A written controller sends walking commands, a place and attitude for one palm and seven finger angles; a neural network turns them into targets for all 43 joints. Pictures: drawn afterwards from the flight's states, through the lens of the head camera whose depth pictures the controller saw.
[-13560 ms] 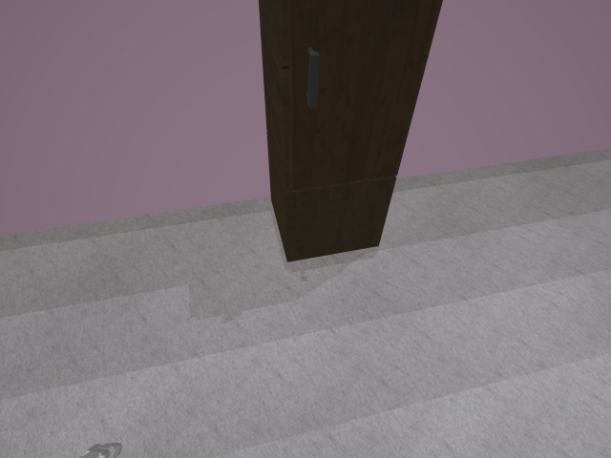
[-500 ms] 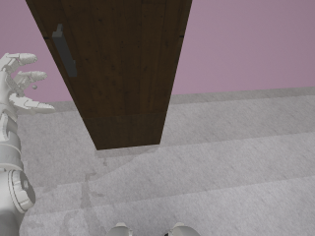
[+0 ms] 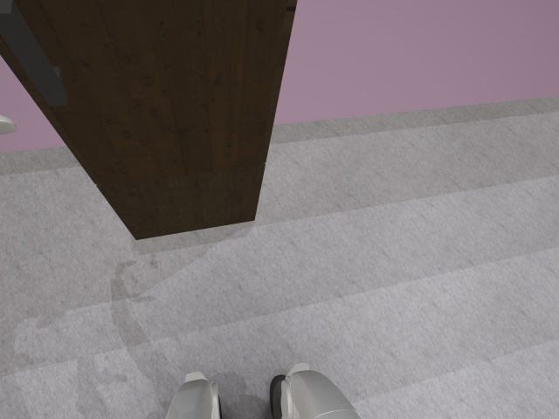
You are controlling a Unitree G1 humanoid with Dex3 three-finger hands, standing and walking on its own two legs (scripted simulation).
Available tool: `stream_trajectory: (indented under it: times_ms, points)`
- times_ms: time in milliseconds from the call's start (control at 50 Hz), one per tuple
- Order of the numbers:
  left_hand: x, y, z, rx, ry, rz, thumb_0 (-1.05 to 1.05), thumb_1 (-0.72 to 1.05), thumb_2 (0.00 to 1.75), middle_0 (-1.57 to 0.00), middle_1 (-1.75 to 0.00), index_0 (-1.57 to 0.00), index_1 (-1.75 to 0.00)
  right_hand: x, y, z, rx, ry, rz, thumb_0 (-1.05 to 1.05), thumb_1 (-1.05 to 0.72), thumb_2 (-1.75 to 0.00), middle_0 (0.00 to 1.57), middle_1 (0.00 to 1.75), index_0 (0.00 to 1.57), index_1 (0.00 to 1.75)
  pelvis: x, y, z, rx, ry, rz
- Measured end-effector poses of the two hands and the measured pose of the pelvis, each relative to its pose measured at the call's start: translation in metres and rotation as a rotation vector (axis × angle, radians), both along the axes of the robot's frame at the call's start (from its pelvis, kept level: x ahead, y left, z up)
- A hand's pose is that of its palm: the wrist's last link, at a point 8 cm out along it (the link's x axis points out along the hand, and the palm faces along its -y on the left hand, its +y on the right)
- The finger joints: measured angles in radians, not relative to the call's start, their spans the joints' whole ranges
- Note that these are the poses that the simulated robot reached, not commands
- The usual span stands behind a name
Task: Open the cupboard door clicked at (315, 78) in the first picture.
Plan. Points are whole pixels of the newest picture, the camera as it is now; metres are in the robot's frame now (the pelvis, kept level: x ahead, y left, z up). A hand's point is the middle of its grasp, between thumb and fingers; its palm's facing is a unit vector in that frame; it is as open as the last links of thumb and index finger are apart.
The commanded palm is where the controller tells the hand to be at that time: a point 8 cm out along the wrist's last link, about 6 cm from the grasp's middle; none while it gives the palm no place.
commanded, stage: move the hooked fingers beside the handle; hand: left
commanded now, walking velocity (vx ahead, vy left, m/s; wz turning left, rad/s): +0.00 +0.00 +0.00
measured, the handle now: (34, 48) +0.58 +0.26 +0.10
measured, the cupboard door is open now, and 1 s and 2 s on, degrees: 0 0 0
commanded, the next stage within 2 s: slide the fingers in behind the handle in 1.18 s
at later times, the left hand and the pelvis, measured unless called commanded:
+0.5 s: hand out of the picture +0.51 +0.33 +0.11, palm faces +0.13 -0.99 -0.03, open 14.0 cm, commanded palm +0.50 +0.35 +0.10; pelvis +0.02 +0.01 +0.01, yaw -1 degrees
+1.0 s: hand out of the picture +0.51 +0.32 +0.11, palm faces +0.14 -0.99 -0.02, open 14.0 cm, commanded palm +0.50 +0.36 +0.09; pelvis +0.00 +0.01 +0.00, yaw +0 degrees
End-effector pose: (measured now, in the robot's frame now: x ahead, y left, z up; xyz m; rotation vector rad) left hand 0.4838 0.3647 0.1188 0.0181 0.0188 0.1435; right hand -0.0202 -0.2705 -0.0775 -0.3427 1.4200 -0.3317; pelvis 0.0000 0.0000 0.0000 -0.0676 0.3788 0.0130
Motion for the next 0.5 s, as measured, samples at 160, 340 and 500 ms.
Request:
stream_trajectory:
  times_ms: [160, 340, 500]
  points:
    - [0.014, 0.002, -0.012, -0.004, 0.052, -0.030, -0.01, -0.50, 0.30, -0.29, -1.20, -0.30, -1.20, -0.005, 0.011, 0.001, 0.017, 0.046, -0.027, 0.00, -0.91, -0.90, 0.20, 0.30, 0.21, 0.30, 0.009, 0.006, 0.000, -0.006, 0.029, -0.013]
    - [0.012, 0.009, -0.015, -0.024, 0.008, 0.009, -0.01, -0.50, 0.30, -0.30, -1.20, -0.30, -1.20, 0.008, 0.021, 0.003, 0.038, 0.031, -0.031, 0.00, -0.91, -0.90, 0.20, 0.30, 0.21, 0.30, 0.019, 0.010, 0.003, -0.011, 0.021, -0.018]
    - [0.002, 0.015, -0.011, 0.010, 0.014, -0.012, -0.01, -0.50, 0.30, -0.29, -1.20, -0.30, -1.20, 0.026, 0.021, 0.003, 0.041, 0.003, -0.005, 0.00, -0.91, -0.90, 0.20, 0.30, 0.21, 0.30, 0.023, 0.014, 0.005, -0.015, 0.005, -0.007]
